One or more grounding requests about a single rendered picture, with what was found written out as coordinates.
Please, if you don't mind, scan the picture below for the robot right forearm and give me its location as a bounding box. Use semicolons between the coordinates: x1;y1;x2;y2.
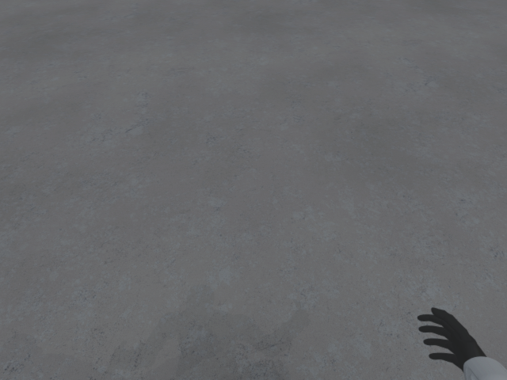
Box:
463;356;507;380

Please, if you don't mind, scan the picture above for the right robot hand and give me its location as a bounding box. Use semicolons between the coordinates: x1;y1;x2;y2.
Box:
417;308;486;371

